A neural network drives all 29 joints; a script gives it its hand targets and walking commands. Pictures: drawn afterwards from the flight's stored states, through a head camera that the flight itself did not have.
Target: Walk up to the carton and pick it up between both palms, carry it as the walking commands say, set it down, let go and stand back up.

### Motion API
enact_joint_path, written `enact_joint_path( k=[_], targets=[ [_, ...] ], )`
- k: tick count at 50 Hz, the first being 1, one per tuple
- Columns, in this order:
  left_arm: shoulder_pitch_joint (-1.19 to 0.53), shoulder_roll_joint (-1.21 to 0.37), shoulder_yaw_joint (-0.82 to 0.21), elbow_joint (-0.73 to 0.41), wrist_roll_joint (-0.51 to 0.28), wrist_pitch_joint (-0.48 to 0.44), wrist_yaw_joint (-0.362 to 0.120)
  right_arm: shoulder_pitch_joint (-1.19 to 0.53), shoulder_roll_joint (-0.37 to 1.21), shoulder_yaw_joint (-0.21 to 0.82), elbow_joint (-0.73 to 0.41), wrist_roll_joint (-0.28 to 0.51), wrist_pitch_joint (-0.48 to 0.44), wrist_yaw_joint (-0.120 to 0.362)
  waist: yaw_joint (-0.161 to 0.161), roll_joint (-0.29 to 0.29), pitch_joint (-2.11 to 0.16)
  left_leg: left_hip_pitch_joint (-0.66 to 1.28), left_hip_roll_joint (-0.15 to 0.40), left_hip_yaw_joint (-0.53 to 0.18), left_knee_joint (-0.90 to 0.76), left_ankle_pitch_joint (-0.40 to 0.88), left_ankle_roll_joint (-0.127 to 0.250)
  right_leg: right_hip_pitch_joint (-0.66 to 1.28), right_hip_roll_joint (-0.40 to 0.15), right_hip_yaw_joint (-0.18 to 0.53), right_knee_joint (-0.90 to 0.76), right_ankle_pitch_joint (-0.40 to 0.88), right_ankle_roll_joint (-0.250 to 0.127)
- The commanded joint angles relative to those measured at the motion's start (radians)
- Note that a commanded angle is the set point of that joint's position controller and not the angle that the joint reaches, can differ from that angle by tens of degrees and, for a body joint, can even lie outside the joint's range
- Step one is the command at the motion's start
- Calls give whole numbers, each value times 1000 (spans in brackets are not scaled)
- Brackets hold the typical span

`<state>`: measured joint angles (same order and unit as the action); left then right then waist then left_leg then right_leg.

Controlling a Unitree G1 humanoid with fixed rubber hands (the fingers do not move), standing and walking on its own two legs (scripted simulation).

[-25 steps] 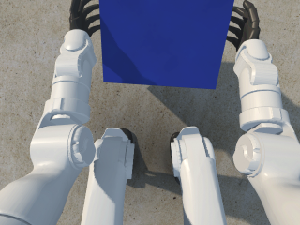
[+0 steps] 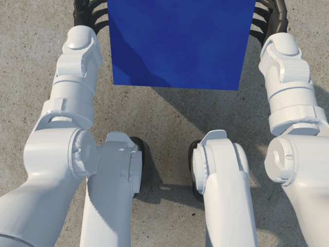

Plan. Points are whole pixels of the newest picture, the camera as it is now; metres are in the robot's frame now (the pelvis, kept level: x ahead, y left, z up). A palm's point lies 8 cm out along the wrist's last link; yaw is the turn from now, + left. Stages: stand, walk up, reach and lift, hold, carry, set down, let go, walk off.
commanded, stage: set down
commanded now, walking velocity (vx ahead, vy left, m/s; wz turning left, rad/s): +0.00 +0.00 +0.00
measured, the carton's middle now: (177, 38) +0.53 -0.03 -0.25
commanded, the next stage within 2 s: none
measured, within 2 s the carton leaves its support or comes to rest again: rests again in 1.72 s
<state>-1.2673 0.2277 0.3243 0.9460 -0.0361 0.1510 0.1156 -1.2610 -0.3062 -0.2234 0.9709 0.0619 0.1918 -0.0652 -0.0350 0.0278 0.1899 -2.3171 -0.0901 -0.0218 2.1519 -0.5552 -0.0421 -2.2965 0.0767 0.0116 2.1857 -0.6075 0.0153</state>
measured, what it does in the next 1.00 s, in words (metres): stands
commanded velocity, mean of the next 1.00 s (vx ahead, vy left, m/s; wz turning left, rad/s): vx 0.00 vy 0.00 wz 0.00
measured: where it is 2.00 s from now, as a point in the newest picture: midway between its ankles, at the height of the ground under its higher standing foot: (166, 178)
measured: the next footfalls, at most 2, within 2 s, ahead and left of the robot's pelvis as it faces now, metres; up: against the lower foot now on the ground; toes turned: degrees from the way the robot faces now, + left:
none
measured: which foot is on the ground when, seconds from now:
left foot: down 0.00-1.00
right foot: down 0.00-1.00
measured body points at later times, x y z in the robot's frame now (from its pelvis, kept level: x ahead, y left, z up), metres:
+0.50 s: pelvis -0.01 +0.00 -0.01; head +0.34 -0.02 +0.26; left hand +0.54 +0.15 -0.17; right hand +0.51 -0.22 -0.18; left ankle +0.11 +0.12 -0.34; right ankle +0.10 -0.11 -0.34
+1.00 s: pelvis -0.01 +0.00 -0.02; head +0.35 -0.02 +0.25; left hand +0.55 +0.15 -0.18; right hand +0.52 -0.22 -0.19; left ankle +0.11 +0.12 -0.34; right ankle +0.10 -0.11 -0.34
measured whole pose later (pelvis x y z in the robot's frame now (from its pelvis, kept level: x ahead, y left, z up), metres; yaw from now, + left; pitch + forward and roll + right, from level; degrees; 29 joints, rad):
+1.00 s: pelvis -0.01 +0.00 -0.02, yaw -1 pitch +36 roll +0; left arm -1.40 0.29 0.32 1.05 -0.02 0.14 0.04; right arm -1.36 -0.35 -0.23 1.06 0.07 0.15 -0.01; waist -0.04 0.03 0.33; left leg -2.29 -0.06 0.00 2.22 -0.56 -0.02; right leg -2.28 0.03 -0.01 2.25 -0.60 -0.01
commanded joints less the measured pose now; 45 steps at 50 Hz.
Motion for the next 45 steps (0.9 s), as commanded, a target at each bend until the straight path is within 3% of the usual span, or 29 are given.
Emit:
enact_joint_path(
  k=[1,16,45],
  targets=[
    [-537,-839,-384,-74,-79,-1,-258,-614,813,339,-204,109,-61,261,-25,-17,-1062,507,-32,75,-98,357,52,493,9,-48,-168,445,-14],
    [-562,-786,-324,17,-65,1,-269,-645,765,295,-123,102,-59,266,-21,-11,-881,463,-19,73,-83,238,60,419,3,-43,-164,303,-29],
    [-455,-751,-269,94,-15,10,-296,-526,731,255,-18,55,-50,286,-20,-8,-692,416,-9,52,-66,218,64,375,-10,-19,-150,289,-40]
  ],
)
